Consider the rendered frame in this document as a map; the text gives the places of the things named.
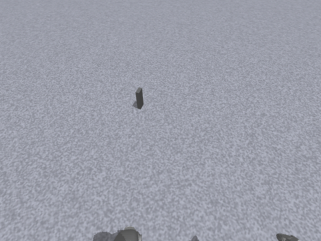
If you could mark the carton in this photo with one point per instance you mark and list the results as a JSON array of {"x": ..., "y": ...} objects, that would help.
[{"x": 139, "y": 98}]

